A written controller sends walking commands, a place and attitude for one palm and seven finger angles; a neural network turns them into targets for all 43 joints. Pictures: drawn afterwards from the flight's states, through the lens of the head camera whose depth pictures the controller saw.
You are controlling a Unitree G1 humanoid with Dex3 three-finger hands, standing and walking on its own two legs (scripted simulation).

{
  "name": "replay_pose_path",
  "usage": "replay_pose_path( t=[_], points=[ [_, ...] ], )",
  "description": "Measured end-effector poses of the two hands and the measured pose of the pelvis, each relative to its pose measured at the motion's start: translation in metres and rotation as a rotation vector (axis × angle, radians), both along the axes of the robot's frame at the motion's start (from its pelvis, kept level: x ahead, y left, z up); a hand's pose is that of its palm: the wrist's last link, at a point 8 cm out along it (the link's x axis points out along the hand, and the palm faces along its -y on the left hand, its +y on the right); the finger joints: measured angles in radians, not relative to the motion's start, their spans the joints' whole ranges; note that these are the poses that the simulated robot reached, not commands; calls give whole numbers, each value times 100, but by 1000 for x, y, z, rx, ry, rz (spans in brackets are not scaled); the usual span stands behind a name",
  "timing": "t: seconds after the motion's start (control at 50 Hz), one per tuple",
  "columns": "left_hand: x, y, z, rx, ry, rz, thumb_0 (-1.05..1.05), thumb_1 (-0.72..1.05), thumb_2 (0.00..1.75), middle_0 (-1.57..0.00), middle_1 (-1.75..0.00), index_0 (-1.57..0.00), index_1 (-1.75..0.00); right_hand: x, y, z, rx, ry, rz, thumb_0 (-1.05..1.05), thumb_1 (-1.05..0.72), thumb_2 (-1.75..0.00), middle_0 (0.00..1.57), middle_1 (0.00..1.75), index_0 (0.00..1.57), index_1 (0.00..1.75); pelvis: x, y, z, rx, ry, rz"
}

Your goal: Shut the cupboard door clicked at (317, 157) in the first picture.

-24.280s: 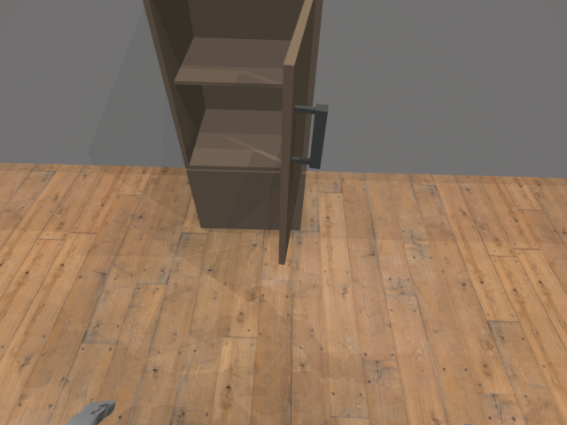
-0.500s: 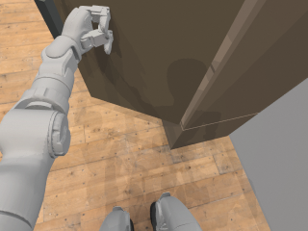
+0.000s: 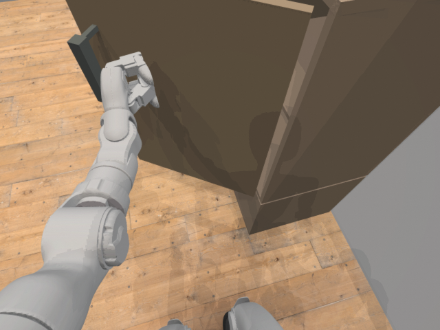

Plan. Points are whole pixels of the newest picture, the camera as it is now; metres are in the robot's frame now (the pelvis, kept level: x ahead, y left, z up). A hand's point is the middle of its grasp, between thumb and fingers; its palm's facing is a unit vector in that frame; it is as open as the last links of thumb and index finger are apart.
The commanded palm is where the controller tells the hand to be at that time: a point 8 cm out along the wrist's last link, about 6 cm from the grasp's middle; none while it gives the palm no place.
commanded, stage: pull the fist back off the door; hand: left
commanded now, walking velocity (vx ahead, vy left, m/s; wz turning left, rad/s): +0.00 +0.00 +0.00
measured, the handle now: (99, 65) +0.62 +0.17 +0.09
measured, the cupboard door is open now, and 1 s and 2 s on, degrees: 54 54 54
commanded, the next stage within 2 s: draw the hand back to the body in 0.34 s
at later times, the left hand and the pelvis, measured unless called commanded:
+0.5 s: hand (152, 117) +0.47 +0.06 +0.10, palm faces +0.02 -1.00 +0.00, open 3.1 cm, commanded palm +0.42 +0.12 +0.10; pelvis -0.01 +0.01 +0.01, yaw +1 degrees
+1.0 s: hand (69, 173) +0.34 +0.15 +0.16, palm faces +0.00 -1.00 -0.05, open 3.1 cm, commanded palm +0.30 +0.21 +0.16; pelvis +0.00 +0.02 +0.03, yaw +1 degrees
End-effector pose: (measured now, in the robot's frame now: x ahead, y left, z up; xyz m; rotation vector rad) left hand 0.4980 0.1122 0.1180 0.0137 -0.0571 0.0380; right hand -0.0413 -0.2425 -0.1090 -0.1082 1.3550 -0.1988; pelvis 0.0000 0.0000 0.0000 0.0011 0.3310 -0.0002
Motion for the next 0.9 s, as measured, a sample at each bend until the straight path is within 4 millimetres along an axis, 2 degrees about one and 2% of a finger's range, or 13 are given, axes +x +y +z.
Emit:
replay_pose_path(
  t=[0.06, 0.14, 0.2, 0.28, 0.36, 0.42, 0.5, 0.58, 0.66, 0.74, 0.82, 0.9],
  points=[
    [-13, 2, -1, 29, 12, -26, 2, 90, 90, -130, -150, -129, -150, 8, -9, 2, -12, -15, 13, 1, -91, -90, 20, 30, 20, 30, 0, -1, 2, -1, -20, 5],
    [-35, 7, -24, -3, 119, -25, 2, 90, 90, -130, -150, -129, -150, 28, -18, 7, -35, -61, 32, 1, -91, -90, 20, 30, 20, 30, -2, 0, 7, -1, -48, 10],
    [-51, 9, -36, -38, 124, -7, 2, 90, 90, -130, -150, -129, -150, 47, -21, 10, -56, -114, 58, 1, -91, -90, 20, 30, 20, 30, -5, 1, 8, -2, -63, 15],
    [-62, 7, -28, -33, 4, -13, 2, 90, 90, -130, -150, -129, -150, 72, -20, 9, -70, -185, 91, 1, -91, -90, 20, 30, 20, 30, -9, 3, 5, -1, -72, 22],
    [-61, 2, -12, 26, -60, -49, 2, 90, 90, -130, -150, -130, -150, 89, -12, 3, -58, -231, 101, 1, -91, -90, 20, 30, 20, 30, -10, 6, 2, 0, -73, 28],
    [-55, 1, -11, 54, 10, -56, 2, 90, 90, -130, -150, -130, -150, 94, -4, 0, -37, -243, 94, 1, -91, -90, 20, 30, 20, 30, -10, 8, 2, 1, -77, 29],
    [-50, 4, -18, -13, 105, -22, 2, 90, 90, -130, -150, -130, -150, 91, 7, 2, -15, -239, 85, 1, -91, -90, 20, 30, 20, 30, -9, 10, 6, 3, -79, 21],
    [-57, 16, -11, -66, 25, 7, 2, 90, 90, -130, -150, -129, -150, 82, 13, 4, -1, -229, 74, 1, -91, -90, 20, 30, 20, 30, -5, 11, 9, 7, -84, -2],
    [-78, 35, 1, 15, -69, -10, 2, 90, 90, -130, -150, -129, -150, 78, 14, 5, 16, -226, 55, 1, -91, -90, 20, 30, 20, 30, 1, 13, 12, 5, -107, -14],
    [-104, 55, 0, 30, -8, -15, 2, 90, 90, -130, -150, -129, -150, 87, 13, 10, 20, -239, 47, 1, -91, -90, 20, 30, 20, 30, 4, 14, 19, 1, -154, -12],
    [-131, 75, 4, -21, 30, 5, 2, 90, 90, -130, -150, -130, -150, 114, 11, 24, -12, -319, 66, 2, -91, -90, 20, 30, 20, 30, 4, 14, 26, -4, -203, -1],
    [-156, 84, 28, -10, -55, -13, 2, 90, 90, -130, -150, -129, -150, 153, 12, 43, -41, -455, 111, 2, -91, -90, 20, 30, 20, 30, 2, 15, 31, -6, -242, 13]
  ],
)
